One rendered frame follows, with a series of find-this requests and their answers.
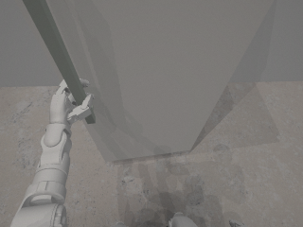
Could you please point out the robot left forearm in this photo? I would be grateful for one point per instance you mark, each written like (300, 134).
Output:
(48, 185)

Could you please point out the left robot hand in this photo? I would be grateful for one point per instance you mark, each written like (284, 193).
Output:
(61, 105)

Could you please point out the robot right thigh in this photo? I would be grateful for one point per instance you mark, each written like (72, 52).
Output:
(181, 221)

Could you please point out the robot right shin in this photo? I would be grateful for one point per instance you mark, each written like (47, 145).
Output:
(178, 215)

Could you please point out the fridge door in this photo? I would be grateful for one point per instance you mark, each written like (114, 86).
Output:
(157, 68)

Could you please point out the left robot upper arm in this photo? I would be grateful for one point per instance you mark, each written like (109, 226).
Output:
(46, 215)

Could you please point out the handle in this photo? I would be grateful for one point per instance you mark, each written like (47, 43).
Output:
(44, 21)

